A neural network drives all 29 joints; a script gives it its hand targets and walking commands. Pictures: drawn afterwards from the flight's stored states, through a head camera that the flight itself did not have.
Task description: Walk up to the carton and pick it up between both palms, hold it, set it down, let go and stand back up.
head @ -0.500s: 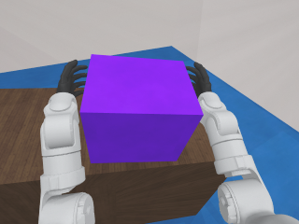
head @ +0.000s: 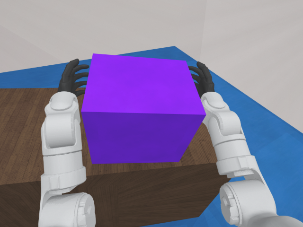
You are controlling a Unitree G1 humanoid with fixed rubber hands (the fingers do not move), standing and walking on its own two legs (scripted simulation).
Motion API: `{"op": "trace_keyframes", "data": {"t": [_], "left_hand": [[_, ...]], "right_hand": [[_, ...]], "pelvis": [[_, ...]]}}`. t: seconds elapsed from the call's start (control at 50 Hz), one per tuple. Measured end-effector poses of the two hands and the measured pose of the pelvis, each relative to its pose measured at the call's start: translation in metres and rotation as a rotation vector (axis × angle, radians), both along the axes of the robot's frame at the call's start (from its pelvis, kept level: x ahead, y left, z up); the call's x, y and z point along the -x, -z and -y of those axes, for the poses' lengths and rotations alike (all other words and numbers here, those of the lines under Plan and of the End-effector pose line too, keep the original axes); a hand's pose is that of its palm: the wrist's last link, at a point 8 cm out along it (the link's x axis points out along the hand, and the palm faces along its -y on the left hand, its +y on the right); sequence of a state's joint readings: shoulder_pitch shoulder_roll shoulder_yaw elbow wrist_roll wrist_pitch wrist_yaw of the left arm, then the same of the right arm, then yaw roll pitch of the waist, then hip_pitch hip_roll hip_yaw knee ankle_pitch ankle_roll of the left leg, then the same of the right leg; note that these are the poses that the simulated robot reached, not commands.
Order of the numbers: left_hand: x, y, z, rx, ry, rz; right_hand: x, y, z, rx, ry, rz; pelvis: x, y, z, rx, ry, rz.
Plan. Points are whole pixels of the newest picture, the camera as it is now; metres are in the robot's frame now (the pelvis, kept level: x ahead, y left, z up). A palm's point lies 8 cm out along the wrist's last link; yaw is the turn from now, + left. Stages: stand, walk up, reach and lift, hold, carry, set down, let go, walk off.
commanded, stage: hold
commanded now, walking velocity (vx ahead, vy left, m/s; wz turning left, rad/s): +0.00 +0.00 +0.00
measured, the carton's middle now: (139, 111) +0.35 +0.01 +0.15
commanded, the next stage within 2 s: set down in 1.12 s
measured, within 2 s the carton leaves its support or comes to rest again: neither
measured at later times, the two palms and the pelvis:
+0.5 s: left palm (68, 94) +0.34 +0.18 +0.21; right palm (205, 93) +0.36 -0.15 +0.21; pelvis +0.00 +0.00 +0.00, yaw +0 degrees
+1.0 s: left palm (70, 94) +0.35 +0.17 +0.21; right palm (205, 93) +0.36 -0.15 +0.21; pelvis +0.00 +0.00 +0.00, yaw +0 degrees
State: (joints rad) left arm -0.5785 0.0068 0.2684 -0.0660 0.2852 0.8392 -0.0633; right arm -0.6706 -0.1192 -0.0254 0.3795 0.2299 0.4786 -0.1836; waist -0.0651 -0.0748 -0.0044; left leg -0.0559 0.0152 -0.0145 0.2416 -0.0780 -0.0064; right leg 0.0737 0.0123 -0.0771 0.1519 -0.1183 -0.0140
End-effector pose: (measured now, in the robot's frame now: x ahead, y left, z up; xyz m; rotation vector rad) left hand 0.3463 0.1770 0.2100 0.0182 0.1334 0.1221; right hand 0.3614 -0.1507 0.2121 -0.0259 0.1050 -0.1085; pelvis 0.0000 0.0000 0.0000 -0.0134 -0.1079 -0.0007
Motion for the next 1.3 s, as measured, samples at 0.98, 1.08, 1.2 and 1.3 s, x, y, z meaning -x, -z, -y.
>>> {"op": "trace_keyframes", "data": {"t": [0.98,1.08,1.2,1.3], "left_hand": [[-0.0006,0.0014,0.0024,0.002,0.002,0.003],[0.0001,0.0024,0.0032,0.002,0.000,0.001],[0.0006,0.0011,0.0023,0.000,0.000,0.012],[-0.0024,-0.0056,0.0007,0.001,0.016,0.053]], "right_hand": [[-0.0003,0.0005,0.0027,0.005,0.003,0.003],[-0.0001,0.0020,0.0035,0.004,0.002,0.001],[0.0003,0.0015,0.0028,0.005,0.002,0.012],[-0.0007,-0.0041,0.0010,0.010,0.009,0.050]], "pelvis": [[-0.0020,-0.0001,0.0021,-0.001,0.000,0.000],[-0.0030,-0.0002,0.0025,-0.002,0.000,0.002],[-0.0023,0.0002,0.0030,-0.002,0.001,0.011],[-0.0014,0.0007,0.0036,-0.002,0.001,0.022]]}}
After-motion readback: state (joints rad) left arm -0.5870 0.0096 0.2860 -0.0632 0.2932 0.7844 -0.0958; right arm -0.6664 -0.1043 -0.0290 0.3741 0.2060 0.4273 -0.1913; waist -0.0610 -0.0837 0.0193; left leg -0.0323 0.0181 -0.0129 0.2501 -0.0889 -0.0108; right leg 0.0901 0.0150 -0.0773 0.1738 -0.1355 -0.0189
